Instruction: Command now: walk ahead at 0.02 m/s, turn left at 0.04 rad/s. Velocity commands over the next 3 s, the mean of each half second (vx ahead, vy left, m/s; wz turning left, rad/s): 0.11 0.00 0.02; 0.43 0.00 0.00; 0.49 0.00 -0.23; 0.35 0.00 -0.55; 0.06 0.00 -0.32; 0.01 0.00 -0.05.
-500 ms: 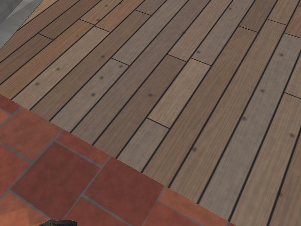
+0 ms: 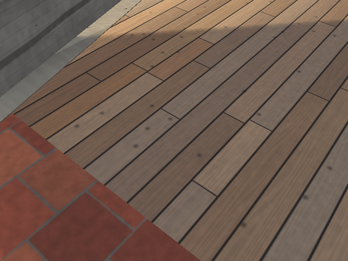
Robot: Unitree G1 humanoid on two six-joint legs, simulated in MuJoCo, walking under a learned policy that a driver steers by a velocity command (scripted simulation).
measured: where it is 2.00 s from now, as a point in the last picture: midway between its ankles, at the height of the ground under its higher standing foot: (201, 193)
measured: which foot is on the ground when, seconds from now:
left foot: down 0.00-0.52, up 0.54-0.96, down 0.98-1.00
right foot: down 0.00-1.00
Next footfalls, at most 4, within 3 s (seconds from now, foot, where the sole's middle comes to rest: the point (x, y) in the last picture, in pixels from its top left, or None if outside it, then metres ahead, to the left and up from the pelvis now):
0.98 left None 0.47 0.04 -0.78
1.56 right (211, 216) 0.75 -0.12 -0.78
2.02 left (190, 169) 0.99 -0.03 -0.78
2.42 right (228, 197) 0.84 -0.20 -0.78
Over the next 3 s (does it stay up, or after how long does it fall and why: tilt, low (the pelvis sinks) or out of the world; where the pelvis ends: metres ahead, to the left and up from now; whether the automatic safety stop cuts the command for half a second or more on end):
stays up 0.88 -0.10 0.00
